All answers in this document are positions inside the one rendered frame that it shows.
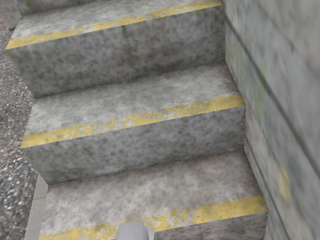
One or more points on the left robot thigh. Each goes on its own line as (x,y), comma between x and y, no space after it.
(135,230)

